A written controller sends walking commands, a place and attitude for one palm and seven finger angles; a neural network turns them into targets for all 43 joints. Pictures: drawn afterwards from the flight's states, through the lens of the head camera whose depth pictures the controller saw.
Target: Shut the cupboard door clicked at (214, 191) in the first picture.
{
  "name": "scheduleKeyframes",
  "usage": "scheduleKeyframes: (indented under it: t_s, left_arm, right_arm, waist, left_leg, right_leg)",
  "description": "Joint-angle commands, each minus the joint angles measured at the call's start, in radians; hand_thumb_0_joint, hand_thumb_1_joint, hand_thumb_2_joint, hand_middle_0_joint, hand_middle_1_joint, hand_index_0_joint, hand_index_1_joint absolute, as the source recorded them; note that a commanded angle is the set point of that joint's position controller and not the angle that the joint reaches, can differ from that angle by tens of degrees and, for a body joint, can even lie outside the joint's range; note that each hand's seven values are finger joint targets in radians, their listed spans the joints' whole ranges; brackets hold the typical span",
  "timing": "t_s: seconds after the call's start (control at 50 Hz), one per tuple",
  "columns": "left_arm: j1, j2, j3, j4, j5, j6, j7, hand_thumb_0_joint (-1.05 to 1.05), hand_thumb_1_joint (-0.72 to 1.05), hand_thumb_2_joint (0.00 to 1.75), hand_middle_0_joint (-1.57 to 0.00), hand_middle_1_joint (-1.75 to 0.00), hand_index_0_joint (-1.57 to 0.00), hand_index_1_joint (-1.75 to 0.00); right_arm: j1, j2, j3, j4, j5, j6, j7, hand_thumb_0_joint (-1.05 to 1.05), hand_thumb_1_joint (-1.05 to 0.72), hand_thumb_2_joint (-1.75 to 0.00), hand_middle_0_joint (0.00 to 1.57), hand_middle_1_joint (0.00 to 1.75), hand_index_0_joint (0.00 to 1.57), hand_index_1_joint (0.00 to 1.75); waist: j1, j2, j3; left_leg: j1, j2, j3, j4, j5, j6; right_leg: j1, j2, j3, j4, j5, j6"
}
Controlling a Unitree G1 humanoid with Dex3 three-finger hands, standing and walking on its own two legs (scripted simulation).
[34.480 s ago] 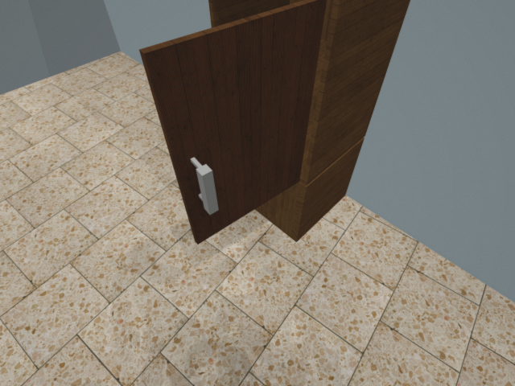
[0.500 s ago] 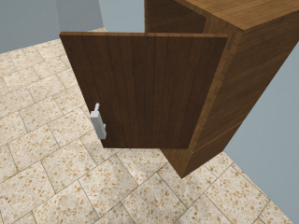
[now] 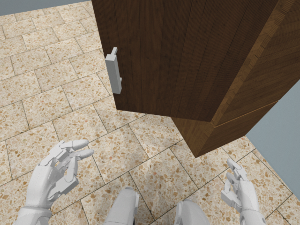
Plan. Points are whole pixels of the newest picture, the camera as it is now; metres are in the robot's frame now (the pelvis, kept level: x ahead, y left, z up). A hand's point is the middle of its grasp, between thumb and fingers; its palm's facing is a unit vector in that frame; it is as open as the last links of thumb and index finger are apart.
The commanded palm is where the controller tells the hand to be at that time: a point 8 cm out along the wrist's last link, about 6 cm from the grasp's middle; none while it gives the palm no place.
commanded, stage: raise the hand and make a fist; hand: left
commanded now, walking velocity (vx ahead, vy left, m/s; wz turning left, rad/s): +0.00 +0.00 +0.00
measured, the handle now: (116, 71) +0.55 +0.19 +0.05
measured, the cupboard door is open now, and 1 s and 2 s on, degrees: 58 58 58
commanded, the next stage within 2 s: bring the fist close to the handle in 1.38 s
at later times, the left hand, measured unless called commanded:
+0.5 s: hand (74, 166) +0.23 +0.21 +0.05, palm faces -0.01 -1.00 -0.02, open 3.4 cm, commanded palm +0.20 +0.26 +0.06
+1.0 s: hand (76, 158) +0.24 +0.21 +0.06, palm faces -0.02 -1.00 -0.02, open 3.1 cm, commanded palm +0.22 +0.26 +0.06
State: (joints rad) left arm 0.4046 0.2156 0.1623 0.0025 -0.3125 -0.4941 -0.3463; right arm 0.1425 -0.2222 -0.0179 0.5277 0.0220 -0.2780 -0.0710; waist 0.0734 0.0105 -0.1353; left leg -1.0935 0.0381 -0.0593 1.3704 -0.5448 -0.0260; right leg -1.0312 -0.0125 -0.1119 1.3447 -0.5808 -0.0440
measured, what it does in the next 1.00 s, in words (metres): stands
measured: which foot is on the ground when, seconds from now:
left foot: down 0.00-1.00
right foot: down 0.00-1.00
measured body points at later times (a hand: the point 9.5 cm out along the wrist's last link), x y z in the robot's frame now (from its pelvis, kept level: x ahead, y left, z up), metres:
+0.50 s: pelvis +0.01 +0.03 +0.01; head +0.09 +0.05 +0.45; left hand +0.22 +0.27 +0.06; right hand +0.20 -0.21 -0.06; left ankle +0.06 +0.13 -0.61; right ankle +0.05 -0.10 -0.61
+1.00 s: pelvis +0.02 +0.02 +0.01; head +0.10 +0.04 +0.45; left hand +0.24 +0.27 +0.06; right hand +0.21 -0.21 -0.06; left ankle +0.06 +0.13 -0.61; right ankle +0.05 -0.10 -0.61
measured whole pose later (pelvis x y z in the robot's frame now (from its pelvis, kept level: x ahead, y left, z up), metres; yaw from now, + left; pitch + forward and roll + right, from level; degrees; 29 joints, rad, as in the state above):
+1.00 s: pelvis +0.02 +0.02 +0.01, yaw -1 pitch +19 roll -4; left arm 0.39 0.25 0.16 -0.05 -0.29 -0.40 -0.27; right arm 0.22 -0.23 0.01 0.49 0.00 -0.16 -0.05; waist 0.02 0.03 -0.18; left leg -1.11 0.03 -0.04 1.35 -0.56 0.01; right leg -1.04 -0.01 -0.10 1.29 -0.58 -0.01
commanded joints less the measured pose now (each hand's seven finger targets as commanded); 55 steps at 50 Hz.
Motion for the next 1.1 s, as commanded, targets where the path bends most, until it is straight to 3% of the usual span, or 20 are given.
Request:
scheduleKeyframes:
  t_s: [0.0, 0.06, 0.1, 0.14, 0.28, 0.4, 0.66, 0.84, 0.9, 1.02, 1.08]
  left_arm:
    - [-0.091, 0.129, 0.034, -0.198, 0.003, 0.037, 0.013, 0.00, 0.90, 0.90, -0.69, -0.84, -0.69, -0.84]
    - [-0.048, 0.134, 0.068, -0.187, -0.003, 0.088, 0.039, 0.00, 0.90, 0.90, -0.75, -0.90, -0.75, -0.90]
    - [-0.016, 0.154, 0.101, -0.193, -0.001, 0.095, 0.065, 0.00, 0.90, 0.90, -0.79, -0.94, -0.79, -0.94]
    - [-0.010, 0.127, 0.081, -0.230, 0.003, 0.075, 0.087, 0.00, 0.90, 0.90, -0.82, -0.98, -0.82, -0.98]
    - [-0.010, 0.100, 0.016, -0.237, 0.032, -0.002, 0.116, 0.00, 0.90, 0.90, -0.95, -1.12, -0.95, -1.12]
    - [0.003, 0.130, 0.032, -0.275, 0.043, -0.001, 0.126, 0.00, 0.90, 0.90, -1.06, -1.24, -1.06, -1.24]
    - [-0.010, 0.114, 0.020, -0.279, 0.039, 0.033, 0.102, 0.00, 0.90, 0.90, -1.30, -1.50, -1.30, -1.50]
    - [-0.026, 0.128, 0.044, -0.270, 0.019, 0.033, 0.077, 0.00, 0.90, 0.90, -1.30, -1.50, -1.30, -1.50]
    - [-0.028, 0.141, 0.066, -0.240, 0.008, 0.037, 0.074, 0.00, 0.90, 0.90, -1.30, -1.50, -1.30, -1.50]
    - [-0.023, 0.143, 0.064, -0.258, 0.005, 0.025, 0.071, 0.00, 0.90, 0.90, -1.30, -1.50, -1.30, -1.50]
    - [-0.022, 0.134, 0.058, -0.254, 0.003, 0.024, 0.078, 0.00, 0.90, 0.90, -1.30, -1.50, -1.30, -1.50]
  right_arm:
    - [0.011, -0.132, -0.044, -0.127, 0.015, -0.037, -0.025, 0.00, -0.90, -0.90, 0.20, 0.30, 0.20, 0.30]
    - [-0.001, -0.122, -0.042, -0.145, 0.019, -0.024, -0.018, 0.00, -0.90, -0.90, 0.20, 0.30, 0.20, 0.30]
    - [-0.012, -0.118, -0.039, -0.152, 0.015, -0.016, -0.015, 0.00, -0.90, -0.90, 0.20, 0.30, 0.20, 0.30]
    - [-0.002, -0.113, -0.039, -0.156, 0.009, -0.016, -0.007, 0.00, -0.90, -0.90, 0.20, 0.30, 0.20, 0.30]
    - [0.021, -0.135, -0.038, -0.153, -0.005, -0.015, 0.004, 0.00, -0.90, -0.90, 0.20, 0.30, 0.20, 0.30]
    - [0.037, -0.146, -0.040, -0.172, -0.010, 0.005, 0.007, 0.00, -0.90, -0.90, 0.20, 0.30, 0.20, 0.30]
    - [0.051, -0.146, -0.034, -0.196, -0.013, 0.055, 0.013, 0.00, -0.90, -0.90, 0.20, 0.30, 0.20, 0.30]
    - [0.053, -0.142, -0.032, -0.193, -0.012, 0.062, 0.013, 0.00, -0.90, -0.90, 0.20, 0.30, 0.20, 0.30]
    - [0.051, -0.143, -0.034, -0.192, -0.010, 0.064, 0.009, 0.00, -0.90, -0.90, 0.20, 0.30, 0.20, 0.30]
    - [0.049, -0.143, -0.036, -0.195, -0.007, 0.064, 0.010, 0.00, -0.90, -0.90, 0.20, 0.30, 0.20, 0.30]
    - [0.051, -0.141, -0.037, -0.193, -0.006, 0.066, 0.010, 0.00, -0.90, -0.90, 0.20, 0.30, 0.20, 0.30]
  waist:
    - [-0.076, 0.020, -0.202]
    - [-0.049, -0.004, -0.226]
    - [-0.023, 0.017, -0.241]
    - [-0.029, 0.005, -0.273]
    - [-0.060, 0.034, -0.229]
    - [-0.051, 0.072, -0.254]
    - [-0.072, 0.076, -0.269]
    - [-0.069, 0.070, -0.283]
    - [-0.065, 0.030, -0.276]
    - [-0.057, 0.049, -0.296]
    - [-0.066, 0.046, -0.283]
  left_leg:
    - [0.126, -0.032, 0.012, -0.215, 0.051, 0.060]
    - [0.123, -0.036, 0.008, -0.246, 0.039, 0.051]
    - [0.127, -0.037, 0.006, -0.265, 0.054, 0.049]
    - [0.165, -0.034, 0.000, -0.276, 0.099, 0.049]
    - [0.182, -0.033, -0.020, -0.304, 0.048, 0.043]
    - [0.211, -0.033, -0.033, -0.321, 0.075, 0.039]
    - [0.229, -0.032, -0.018, -0.277, 0.164, 0.036]
    - [0.214, -0.034, -0.005, -0.246, 0.207, 0.038]
    - [0.174, -0.036, 0.001, -0.233, 0.190, 0.043]
    - [0.172, -0.037, 0.010, -0.232, 0.195, 0.042]
    - [0.168, -0.037, 0.013, -0.231, 0.180, 0.043]
  right_leg:
    - [0.123, 0.028, 0.145, -0.334, -0.062, 0.021]
    - [0.149, 0.019, 0.135, -0.339, -0.082, 0.024]
    - [0.173, 0.022, 0.123, -0.326, -0.068, 0.015]
    - [0.173, 0.024, 0.094, -0.299, 0.008, 0.017]
    - [0.091, 0.029, 0.050, -0.257, 0.030, 0.013]
    - [0.099, 0.035, 0.035, -0.232, 0.082, 0.005]
    - [0.108, 0.042, 0.033, -0.233, 0.161, 0.009]
    - [0.131, 0.043, 0.046, -0.231, 0.197, 0.008]
    - [0.151, 0.044, 0.061, -0.242, 0.173, 0.009]
    - [0.170, 0.036, 0.078, -0.246, 0.168, 0.010]
    - [0.156, 0.035, 0.079, -0.252, 0.154, 0.013]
